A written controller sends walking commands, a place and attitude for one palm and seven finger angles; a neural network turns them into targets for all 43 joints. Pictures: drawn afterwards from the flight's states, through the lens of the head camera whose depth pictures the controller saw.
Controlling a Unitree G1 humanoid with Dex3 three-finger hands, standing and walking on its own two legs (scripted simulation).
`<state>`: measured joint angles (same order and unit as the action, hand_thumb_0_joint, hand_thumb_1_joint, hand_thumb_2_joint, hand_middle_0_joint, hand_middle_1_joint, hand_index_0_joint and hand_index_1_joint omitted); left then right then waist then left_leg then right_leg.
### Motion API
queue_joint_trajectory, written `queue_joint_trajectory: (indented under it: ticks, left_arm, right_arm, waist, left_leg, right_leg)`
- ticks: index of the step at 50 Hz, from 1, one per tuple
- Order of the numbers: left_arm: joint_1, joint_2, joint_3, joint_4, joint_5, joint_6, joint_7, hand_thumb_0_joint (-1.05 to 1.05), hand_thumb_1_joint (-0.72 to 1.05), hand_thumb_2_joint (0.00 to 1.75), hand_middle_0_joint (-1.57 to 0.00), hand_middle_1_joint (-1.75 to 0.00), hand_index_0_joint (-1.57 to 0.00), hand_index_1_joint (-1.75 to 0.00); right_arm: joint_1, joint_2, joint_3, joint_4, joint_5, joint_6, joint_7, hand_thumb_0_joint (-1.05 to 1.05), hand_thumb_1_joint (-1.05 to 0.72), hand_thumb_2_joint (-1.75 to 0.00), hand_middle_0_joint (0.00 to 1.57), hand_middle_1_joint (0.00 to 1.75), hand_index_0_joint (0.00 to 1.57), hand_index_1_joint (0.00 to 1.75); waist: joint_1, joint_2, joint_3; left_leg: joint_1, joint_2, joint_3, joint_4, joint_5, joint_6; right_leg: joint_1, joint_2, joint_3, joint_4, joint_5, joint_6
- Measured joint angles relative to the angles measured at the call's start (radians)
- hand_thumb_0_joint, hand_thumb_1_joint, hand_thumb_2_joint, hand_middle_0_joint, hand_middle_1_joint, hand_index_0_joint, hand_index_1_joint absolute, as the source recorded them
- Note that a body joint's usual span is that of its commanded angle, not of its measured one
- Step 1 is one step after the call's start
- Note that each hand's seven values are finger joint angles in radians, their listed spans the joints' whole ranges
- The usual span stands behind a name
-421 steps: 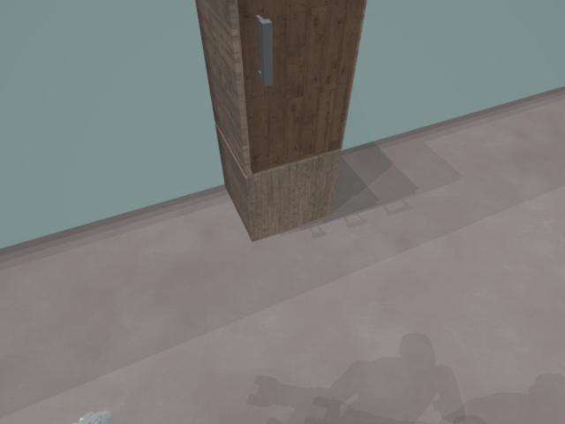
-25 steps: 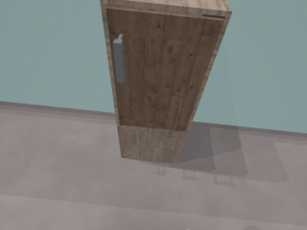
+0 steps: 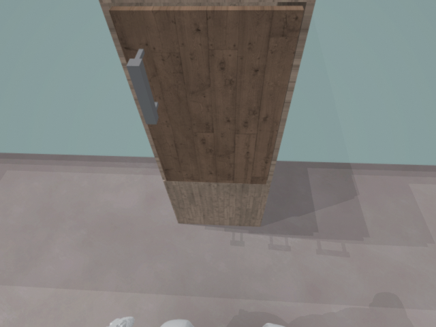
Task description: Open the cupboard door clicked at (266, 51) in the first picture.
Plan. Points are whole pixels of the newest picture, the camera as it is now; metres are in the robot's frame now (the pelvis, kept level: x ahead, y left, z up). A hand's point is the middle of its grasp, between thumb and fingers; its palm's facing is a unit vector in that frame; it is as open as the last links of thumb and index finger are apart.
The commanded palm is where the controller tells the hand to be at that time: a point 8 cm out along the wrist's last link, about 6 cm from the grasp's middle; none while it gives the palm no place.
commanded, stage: come to a stop and stand still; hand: left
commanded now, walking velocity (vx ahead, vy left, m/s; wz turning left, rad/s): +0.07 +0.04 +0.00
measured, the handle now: (146, 88) +0.58 +0.19 +0.10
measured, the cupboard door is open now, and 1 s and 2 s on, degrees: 0 0 0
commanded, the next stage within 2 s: look again from close up in 0.46 s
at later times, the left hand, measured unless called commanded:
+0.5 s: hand out of the picture -0.05 +0.20 -0.16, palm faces +0.01 -0.98 -0.20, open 7.4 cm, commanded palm none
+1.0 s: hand out of the picture -0.02 +0.22 -0.17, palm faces +0.02 -0.98 -0.22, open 7.4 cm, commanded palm none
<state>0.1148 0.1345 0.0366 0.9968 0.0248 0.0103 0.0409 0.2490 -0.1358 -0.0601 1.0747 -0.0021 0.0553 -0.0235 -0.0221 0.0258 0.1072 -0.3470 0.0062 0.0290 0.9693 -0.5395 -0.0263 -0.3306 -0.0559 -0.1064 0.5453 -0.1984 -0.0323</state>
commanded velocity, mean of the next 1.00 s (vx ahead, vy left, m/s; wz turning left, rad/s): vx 0.00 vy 0.00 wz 0.00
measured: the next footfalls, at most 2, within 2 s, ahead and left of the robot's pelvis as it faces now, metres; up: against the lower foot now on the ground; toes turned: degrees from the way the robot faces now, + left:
left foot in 0.14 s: +0.06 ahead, +0.13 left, +0.00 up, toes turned +4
right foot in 0.36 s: +0.02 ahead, -0.09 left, +0.00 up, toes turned -3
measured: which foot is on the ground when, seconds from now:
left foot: up 0.00-0.12, down 0.14-1.00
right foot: down 0.00-0.18, up 0.20-0.34, down 0.36-1.00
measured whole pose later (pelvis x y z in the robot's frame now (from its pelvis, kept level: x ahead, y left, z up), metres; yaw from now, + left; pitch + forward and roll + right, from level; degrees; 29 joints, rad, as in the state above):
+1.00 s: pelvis -0.05 +0.03 +0.00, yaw +0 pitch -2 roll +0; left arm 0.29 0.18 0.00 1.04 0.02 -0.01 0.03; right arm 0.34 -0.14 0.01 1.05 -0.02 -0.01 -0.01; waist -0.01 0.00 -0.01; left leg -0.23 0.00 0.03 0.50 -0.25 0.01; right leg -0.25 -0.04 -0.05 0.51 -0.22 0.01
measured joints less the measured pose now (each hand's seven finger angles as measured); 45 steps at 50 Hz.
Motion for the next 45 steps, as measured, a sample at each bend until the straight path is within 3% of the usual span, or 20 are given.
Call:
queue_joint_trajectory:
  ticks: [3,7,11,15,18,21,27,32,45]
  left_arm:
    - [0.008,0.007,0.004,-0.007,0.006,0.006,-0.003,0.0,0.91,0.9,-0.2,-0.3,-0.21,-0.3]
    - [0.036,0.029,0.011,0.0,0.0,0.019,-0.01,0.0,0.91,0.9,-0.2,-0.3,-0.21,-0.3]
    - [0.07,0.056,0.016,0.026,-0.005,0.047,-0.018,0.01,0.91,0.9,-0.2,-0.3,-0.2,-0.3]
    - [0.116,0.066,0.008,0.049,-0.005,0.039,-0.024,0.01,0.91,0.9,-0.2,-0.3,-0.2,-0.3]
    - [0.152,0.065,-0.006,0.075,-0.009,0.018,-0.022,0.01,0.91,0.9,-0.2,-0.3,-0.2,-0.3]
    - [0.171,0.036,-0.025,0.117,-0.012,0.007,-0.02,0.01,0.91,0.9,-0.2,-0.3,-0.2,-0.3]
    - [0.192,0.007,-0.041,0.153,-0.016,0.003,-0.02,0.01,0.91,0.9,-0.2,-0.3,-0.2,-0.3]
    - [0.192,-0.008,-0.055,0.136,-0.01,-0.037,-0.002,0.01,0.9,0.9,-0.2,-0.3,-0.2,-0.3]
    - [0.168,0.04,-0.037,0.057,-0.009,-0.017,-0.011,0.01,0.91,0.9,-0.2,-0.3,-0.2,-0.3]
  right_arm:
    - [-0.023,-0.021,-0.001,-0.023,-0.003,-0.004,0.005,0.0,-0.91,-0.9,0.2,0.3,0.2,0.3]
    - [-0.029,-0.041,0.007,-0.054,-0.005,-0.032,0.009,0.0,-0.91,-0.9,0.2,0.3,0.2,0.3]
    - [-0.015,-0.026,0.02,-0.053,-0.016,-0.036,0.006,0.0,-0.91,-0.9,0.2,0.3,0.2,0.3]
    - [-0.011,-0.016,0.034,-0.034,-0.018,-0.032,-0.004,0.0,-0.91,-0.9,0.2,0.3,0.2,0.3]
    - [-0.02,-0.019,0.038,-0.021,-0.01,-0.04,-0.004,0.0,-0.92,-0.9,0.2,0.3,0.2,0.3]
    - [-0.039,-0.037,0.035,-0.009,-0.001,-0.045,-0.004,0.01,-0.93,-0.9,0.2,0.3,0.2,0.3]
    - [-0.021,-0.038,0.046,0.022,0.0,-0.05,0.0,0.0,-0.93,-0.9,0.2,0.3,0.2,0.3]
    - [0.012,-0.037,0.056,-0.001,-0.004,-0.052,0.014,0.0,-0.91,-0.9,0.2,0.3,0.2,0.3]
    - [0.087,-0.006,0.066,-0.03,-0.016,-0.057,0.013,0.0,-0.91,-0.9,0.2,0.3,0.2,0.3]
  waist:
    - [0.015,-0.01,-0.013]
    - [0.025,-0.027,-0.044]
    - [0.033,-0.061,-0.069]
    - [0.045,-0.061,-0.089]
    - [0.056,-0.065,-0.087]
    - [0.043,-0.018,-0.069]
    - [0.032,-0.01,-0.07]
    - [0.019,-0.006,-0.059]
    - [0.008,-0.024,-0.11]
  left_leg:
    - [0.018,0.01,-0.007,-0.086,0.025,-0.005]
    - [0.126,0.024,-0.003,-0.389,0.18,0.005]
    - [0.147,0.008,0.008,-0.431,0.23,0.024]
    - [0.17,-0.002,0.011,-0.504,0.269,0.03]
    - [0.163,-0.016,0.028,-0.505,0.274,0.027]
    - [0.175,0.004,0.024,-0.52,0.284,0.02]
    - [0.196,0.012,0.025,-0.567,0.314,0.017]
    - [0.146,0.026,0.015,-0.489,0.286,0.015]
    - [0.121,0.001,0.001,-0.452,0.283,0.03]
  right_leg:
    - [-0.009,-0.008,0.006,-0.018,0.023,0.009]
    - [-0.037,-0.012,0.014,0.008,0.03,0.031]
    - [-0.046,-0.005,0.056,0.081,-0.1,0.041]
    - [-0.003,0.01,0.076,0.129,-0.14,0.043]
    - [0.083,0.007,0.09,-0.018,-0.06,0.043]
    - [0.106,0.028,0.085,-0.058,-0.043,0.034]
    - [0.126,0.038,0.084,-0.106,-0.013,0.03]
    - [0.102,0.048,0.072,-0.078,-0.014,0.026]
    - [0.078,0.021,0.061,-0.023,-0.035,0.036]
